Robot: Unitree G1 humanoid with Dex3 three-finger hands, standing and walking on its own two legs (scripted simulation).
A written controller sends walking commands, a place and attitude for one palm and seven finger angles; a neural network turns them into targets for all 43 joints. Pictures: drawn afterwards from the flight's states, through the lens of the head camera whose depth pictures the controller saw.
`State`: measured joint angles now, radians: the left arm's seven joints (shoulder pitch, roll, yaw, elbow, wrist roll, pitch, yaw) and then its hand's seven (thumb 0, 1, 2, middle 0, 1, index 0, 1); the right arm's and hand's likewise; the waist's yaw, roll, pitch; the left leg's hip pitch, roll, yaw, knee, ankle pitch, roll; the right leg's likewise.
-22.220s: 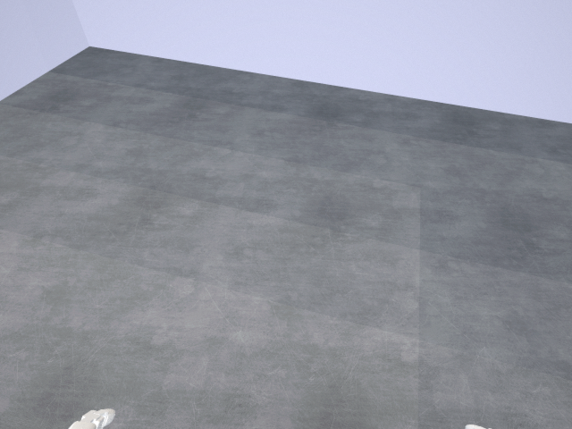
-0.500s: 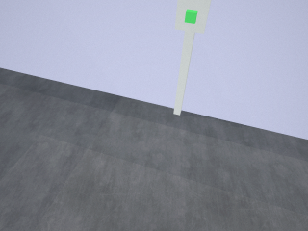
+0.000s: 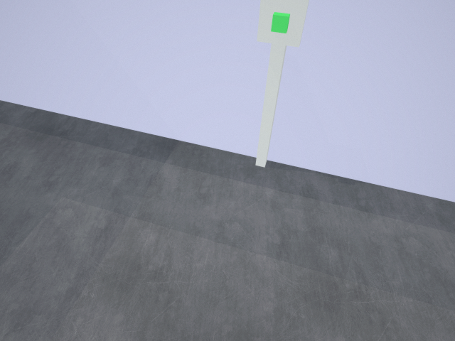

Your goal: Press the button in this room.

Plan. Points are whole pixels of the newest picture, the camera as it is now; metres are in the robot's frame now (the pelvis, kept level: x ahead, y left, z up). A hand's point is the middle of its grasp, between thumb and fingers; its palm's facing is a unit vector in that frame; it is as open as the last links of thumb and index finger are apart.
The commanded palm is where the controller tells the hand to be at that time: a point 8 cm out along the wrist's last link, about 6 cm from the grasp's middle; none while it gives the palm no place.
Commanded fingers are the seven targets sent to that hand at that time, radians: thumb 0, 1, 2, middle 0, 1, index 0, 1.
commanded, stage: look at it before walking up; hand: left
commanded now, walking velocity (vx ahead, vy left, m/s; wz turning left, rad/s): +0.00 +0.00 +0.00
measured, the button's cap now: (280, 22) +1.19 -0.13 +0.08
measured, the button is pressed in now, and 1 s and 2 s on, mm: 0 0 0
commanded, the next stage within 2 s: walk to a spot facing it in 0.42 s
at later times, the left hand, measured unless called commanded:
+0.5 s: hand out of the picture +0.00 +0.20 -0.18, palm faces +0.03 -0.98 -0.21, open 7.4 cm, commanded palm none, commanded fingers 0.00 0.90 0.90 -0.20 -0.30 -0.20 -0.30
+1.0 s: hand out of the picture +0.10 +0.14 -0.17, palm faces -0.07 -0.97 -0.24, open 7.4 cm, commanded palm none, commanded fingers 0.00 0.90 0.90 -0.20 -0.30 -0.20 -0.30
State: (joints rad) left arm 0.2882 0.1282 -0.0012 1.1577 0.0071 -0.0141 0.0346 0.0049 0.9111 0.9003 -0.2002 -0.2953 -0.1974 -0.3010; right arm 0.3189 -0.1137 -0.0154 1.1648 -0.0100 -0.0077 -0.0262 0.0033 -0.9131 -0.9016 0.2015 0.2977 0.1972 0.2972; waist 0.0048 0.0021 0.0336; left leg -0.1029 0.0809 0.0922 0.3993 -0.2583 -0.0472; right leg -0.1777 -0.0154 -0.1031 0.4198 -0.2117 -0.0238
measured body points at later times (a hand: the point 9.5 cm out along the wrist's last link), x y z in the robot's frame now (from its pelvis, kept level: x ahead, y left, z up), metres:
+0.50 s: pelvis -0.01 +0.02 +0.00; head +0.00 +0.02 +0.45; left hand +0.00 +0.25 -0.16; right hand -0.01 -0.21 -0.16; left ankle -0.03 +0.14 -0.74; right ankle +0.01 -0.10 -0.74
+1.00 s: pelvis +0.07 -0.05 -0.02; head +0.10 -0.08 +0.43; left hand +0.11 +0.19 -0.16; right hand +0.05 -0.29 -0.18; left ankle +0.02 +0.11 -0.66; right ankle +0.06 -0.11 -0.74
